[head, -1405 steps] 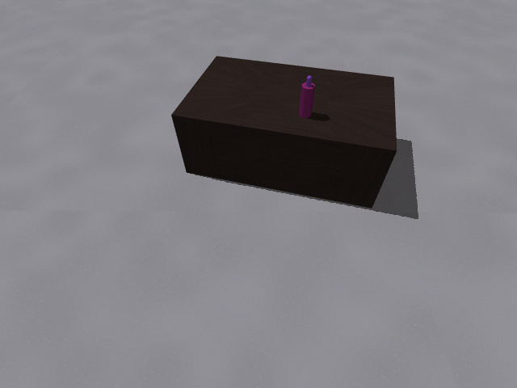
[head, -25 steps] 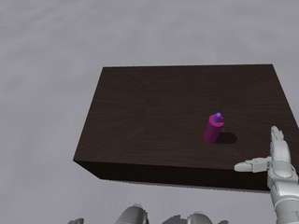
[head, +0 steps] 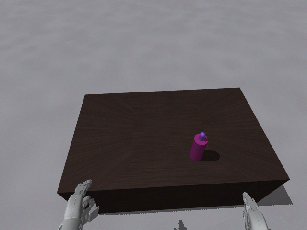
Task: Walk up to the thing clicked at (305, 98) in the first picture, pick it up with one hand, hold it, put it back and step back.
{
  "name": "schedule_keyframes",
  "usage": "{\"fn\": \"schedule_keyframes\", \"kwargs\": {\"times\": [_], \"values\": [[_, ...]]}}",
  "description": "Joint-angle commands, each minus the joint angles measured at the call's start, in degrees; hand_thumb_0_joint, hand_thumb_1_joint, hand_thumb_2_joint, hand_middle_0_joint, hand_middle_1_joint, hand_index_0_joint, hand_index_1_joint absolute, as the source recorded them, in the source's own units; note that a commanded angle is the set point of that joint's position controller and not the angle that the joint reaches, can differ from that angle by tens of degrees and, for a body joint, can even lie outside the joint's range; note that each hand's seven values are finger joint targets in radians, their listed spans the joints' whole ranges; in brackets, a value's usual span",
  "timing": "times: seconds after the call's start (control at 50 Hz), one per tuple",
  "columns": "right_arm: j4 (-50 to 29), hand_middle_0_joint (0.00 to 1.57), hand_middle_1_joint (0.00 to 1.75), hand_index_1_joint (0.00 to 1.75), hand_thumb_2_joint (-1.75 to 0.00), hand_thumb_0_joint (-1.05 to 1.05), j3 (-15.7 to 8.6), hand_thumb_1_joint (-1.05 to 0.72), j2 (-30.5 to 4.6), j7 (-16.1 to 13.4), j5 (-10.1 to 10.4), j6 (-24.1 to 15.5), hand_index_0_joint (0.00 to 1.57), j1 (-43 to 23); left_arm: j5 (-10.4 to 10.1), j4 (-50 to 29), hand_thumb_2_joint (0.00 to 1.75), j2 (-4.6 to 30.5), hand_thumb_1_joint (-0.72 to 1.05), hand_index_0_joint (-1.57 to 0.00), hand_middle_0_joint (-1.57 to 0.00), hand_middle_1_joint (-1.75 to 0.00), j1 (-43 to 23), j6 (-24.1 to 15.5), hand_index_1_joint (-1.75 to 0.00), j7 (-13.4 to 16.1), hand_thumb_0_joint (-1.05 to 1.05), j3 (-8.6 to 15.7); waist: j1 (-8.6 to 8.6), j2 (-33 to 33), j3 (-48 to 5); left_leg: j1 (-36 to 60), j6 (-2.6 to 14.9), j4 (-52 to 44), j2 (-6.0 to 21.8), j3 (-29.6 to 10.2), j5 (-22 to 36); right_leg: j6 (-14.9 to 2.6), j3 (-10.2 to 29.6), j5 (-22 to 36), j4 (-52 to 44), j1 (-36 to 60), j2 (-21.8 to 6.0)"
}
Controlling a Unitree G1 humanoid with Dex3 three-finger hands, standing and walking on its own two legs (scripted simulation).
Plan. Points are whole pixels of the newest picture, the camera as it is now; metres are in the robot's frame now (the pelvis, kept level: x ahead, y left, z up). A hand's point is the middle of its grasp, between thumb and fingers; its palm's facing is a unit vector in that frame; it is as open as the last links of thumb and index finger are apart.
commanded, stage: home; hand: right
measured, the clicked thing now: (199, 145) +0.50 -0.17 -0.25
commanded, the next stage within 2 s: stand in 1.78 s
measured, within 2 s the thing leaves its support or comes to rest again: neither
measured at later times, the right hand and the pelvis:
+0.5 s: hand out of the picture +0.12 -0.22 -0.11, palm faces -0.06 +0.93 -0.35, open 17.6 cm; pelvis -0.01 -0.01 +0.01, yaw +0 degrees
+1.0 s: hand out of the picture +0.04 -0.26 -0.11, palm faces +0.01 +0.92 -0.38, open 17.4 cm; pelvis -0.01 -0.01 +0.04, yaw -1 degrees
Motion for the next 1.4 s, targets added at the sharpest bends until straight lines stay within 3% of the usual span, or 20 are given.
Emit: {"fn": "schedule_keyframes", "kwargs": {"times": [0.0,0.04,0.1,0.14,0.18,0.28,0.3,0.32,0.38,0.44,0.52,0.54,0.62,0.78,0.84,1.02,1.08,1.18,1.22,1.38], "values": [[-14.1,0.05,0.05,0.05,-0.05,0.00,-5.2,0.56,-7.9,-1.3,-0.6,-2.8,0.05,-10.3,0.6,-7.9,0.89,6.4,0.88,-0.20,-0.20,-0.29,-2.0,-4.1,-0.29,1.6,0.00,2.2,3.24,-1.4,-4.4,1.8,0.27,-9.6,-0.8,-0.9,5.5,-3.17,-4.8,5.3,-7.0,1.4,2.7],[-17.1,0.05,0.05,0.05,-0.04,0.00,-4.6,0.57,-7.9,-1.4,-0.7,-2.5,0.05,-10.1,0.8,-8.0,0.90,7.6,0.89,-0.20,-0.20,-0.30,-1.6,-4.9,-0.30,1.8,0.00,3.1,2.83,-2.3,-5.9,1.8,0.55,-9.2,-0.9,-0.6,5.0,-2.94,-4.5,5.3,-7.2,2.6,2.6],[-12.7,0.05,0.05,0.05,-0.03,0.00,-2.4,0.59,-5.1,-1.3,-1.0,-1.2,0.05,-1.7,1.0,-9.0,0.90,6.4,0.90,-0.20,-0.20,-0.30,-1.9,-5.9,-0.30,1.5,0.00,2.5,1.71,1.1,-5.5,3.0,0.34,-9.0,-1.1,0.5,6.2,-3.18,-4.5,6.6,-6.6,0.8,2.9],[-13.7,0.05,0.04,0.04,-0.02,0.00,-2.9,0.61,-5.6,-1.5,-1.2,-1.1,0.05,-1.1,1.1,-8.7,0.90,6.9,0.90,-0.20,-0.20,-0.30,-1.6,-6.1,-0.30,1.1,0.00,3.1,0.65,1.5,-5.4,3.3,0.38,-8.4,-1.2,1.2,6.9,-3.01,-4.4,7.5,-6.5,0.4,2.8],[-12.9,0.05,0.05,0.05,-0.04,0.00,-2.5,0.58,-5.0,-1.3,-1.3,-1.0,0.05,-0.2,1.1,-9.2,0.90,6.5,0.90,-0.20,-0.20,-0.30,-2.2,-6.2,-0.30,0.8,0.00,2.7,0.75,2.8,-4.5,2.7,0.29,-8.4,-1.3,1.2,7.0,-3.07,-4.5,7.7,-6.1,-0.6,2.9],[-12.1,0.05,0.05,0.05,-0.03,0.00,-5.5,0.60,-7.4,-1.3,-1.4,-1.1,0.05,-0.2,0.8,-9.3,0.90,7.4,0.90,-0.20,-0.20,-0.30,-1.7,-6.6,-0.30,0.3,0.00,3.2,0.29,1.8,-3.2,1.3,0.43,-7.7,-1.5,1.2,4.7,-2.92,-4.6,5.8,-6.1,-2.0,2.8],[6.4,0.05,0.04,0.04,-0.02,0.00,-6.9,0.61,-17.0,1.9,-8.2,-4.5,0.05,-8.9,8.4,1.9,0.90,13.0,0.90,-0.20,-0.20,-0.30,-3.1,-3.9,-0.30,-2.4,0.00,4.5,-0.62,-0.9,-1.6,9.3,1.76,-9.6,1.6,-3.2,3.1,-3.84,0.0,9.4,-10.0,0.9,-0.2],[8.8,0.05,0.04,0.04,-0.02,0.00,-7.7,0.60,-17.0,3.4,-8.5,-5.9,0.05,-7.2,8.9,2.6,0.90,14.1,0.90,-0.20,-0.20,-0.30,-2.4,-2.8,-0.30,-3.6,0.00,5.8,-0.79,-1.6,-2.0,10.3,2.75,-10.6,3.0,-5.2,1.2,-3.97,-0.1,6.7,-10.0,1.1,0.5],[12.9,0.04,0.04,0.04,-0.01,0.00,-6.8,0.61,-17.3,5.4,-7.5,-8.3,0.04,-8.7,7.1,4.0,0.90,13.5,0.90,-0.20,-0.20,-0.30,-2.1,-2.0,-0.30,-5.4,0.00,5.5,1.12,2.6,-2.3,7.4,4.08,-13.9,5.0,-7.2,2.4,-4.39,-0.6,6.0,-9.6,5.7,0.5],[18.0,0.05,0.05,0.05,-0.03,0.00,-5.9,0.58,-16.5,5.9,-5.6,-9.2,0.05,-11.1,5.3,6.8,0.90,13.9,0.90,-0.20,-0.20,-0.30,-1.5,-1.7,-0.30,-6.8,0.00,5.4,0.87,2.4,-1.6,9.2,3.29,-15.0,4.6,-6.3,3.0,-4.15,1.1,7.1,-13.3,7.4,0.4],[24.9,0.05,0.05,0.05,-0.04,0.00,-4.9,0.58,-15.3,5.8,-5.0,-9.3,0.05,-12.4,5.1,11.0,0.90,14.4,0.90,-0.20,-0.20,-0.30,-2.2,-1.7,-0.30,-7.0,0.00,5.2,0.05,-4.6,1.6,12.1,2.00,-13.9,2.8,-3.4,8.2,-3.91,4.5,10.7,-20.0,8.4,-1.7],[26.5,0.05,0.05,0.05,-0.04,0.00,-4.9,0.57,-15.5,5.7,-4.8,-9.4,0.05,-11.7,5.0,11.5,0.90,14.4,0.90,-0.20,-0.20,-0.30,-3.2,-1.6,-0.30,-7.0,0.00,5.2,-0.64,-4.5,1.9,13.6,1.83,-14.2,2.8,-3.0,10.9,-4.07,4.7,13.5,-20.9,9.0,-2.0],[32.3,0.05,0.05,0.05,-0.04,0.00,-5.1,0.58,-17.7,5.1,-4.8,-9.5,0.05,-11.8,4.3,15.1,0.90,15.1,0.90,-0.20,-0.20,-0.30,-1.3,-0.9,-0.30,-6.6,0.00,5.4,0.17,-0.3,1.7,17.0,1.90,-17.5,4.3,-3.8,17.7,-3.93,3.2,19.1,-21.8,13.4,-1.2],[40.5,0.05,0.05,0.05,-0.05,0.00,-4.4,0.56,-19.0,4.8,-4.2,-8.9,0.05,-12.9,4.2,21.5,0.90,16.9,0.90,-0.20,-0.20,-0.30,-1.7,0.1,-0.30,-6.5,0.00,5.1,0.07,-0.6,5.3,19.3,0.89,-23.8,4.8,-3.6,13.7,-3.51,4.1,14.2,-29.0,16.7,-1.7],[42.4,0.05,0.05,0.05,-0.05,0.00,-4.2,0.56,-19.5,4.8,-4.1,-8.9,0.05,-13.4,4.0,22.8,0.90,17.3,0.90,-0.20,-0.20,-0.30,-2.5,0.0,-0.30,-6.5,0.00,5.0,0.13,0.2,4.9,19.6,0.97,-24.9,5.1,-3.6,16.0,-3.38,3.8,17.5,-29.4,19.3,-1.8],[46.7,0.05,0.05,0.05,-0.06,0.00,-3.9,0.55,-19.9,5.3,-4.1,-8.1,0.05,-13.6,4.0,26.5,0.90,18.1,0.90,-0.20,-0.20,-0.30,-3.6,0.3,-0.30,-7.0,0.00,4.5,0.00,-0.5,9.5,18.3,1.16,-28.1,4.5,-3.8,4.8,-2.70,4.5,4.8,-34.2,15.7,-1.6],[47.4,0.05,0.05,0.05,-0.04,0.00,-3.8,0.58,-20.0,5.3,-4.0,-8.5,0.05,-13.9,3.7,27.4,0.90,17.4,0.90,-0.20,-0.20,-0.30,-3.6,0.3,-0.30,-7.2,0.00,4.2,0.21,1.7,7.3,18.6,1.38,-29.9,5.5,-5.0,5.2,-2.76,3.4,10.2,-32.1,18.8,-1.5],[48.2,0.05,0.05,0.05,-0.04,0.00,-3.7,0.57,-20.7,5.3,-3.9,-8.5,0.05,-15.2,3.8,28.9,0.90,17.4,0.90,-0.20,-0.20,-0.30,-3.0,0.3,-0.30,-7.3,0.00,3.9,0.63,1.4,7.8,17.3,1.46,-31.3,5.5,-5.7,1.3,-2.38,3.0,8.5,-32.1,18.6,-1.3],[48.1,0.05,0.05,0.05,-0.05,0.00,-3.7,0.56,-20.8,5.4,-3.8,-8.6,0.05,-15.7,3.8,29.1,0.90,17.4,0.90,-0.20,-0.20,-0.30,-2.8,0.1,-0.30,-7.2,0.00,3.7,0.66,1.6,6.2,19.3,1.65,-30.6,5.7,-5.5,5.7,-2.60,2.9,12.2,-31.8,19.3,-1.8],[49.6,0.05,0.05,0.05,-0.05,0.00,-3.5,0.55,-20.4,5.5,-3.5,-8.7,0.05,-15.7,3.5,30.7,0.90,17.6,0.90,-0.20,-0.20,-0.30,-3.1,0.0,-0.30,-7.0,0.00,3.1,0.07,0.4,6.8,20.8,1.52,-30.7,5.7,-5.4,10.1,-2.49,2.4,15.2,-31.5,18.9,-2.2]]}}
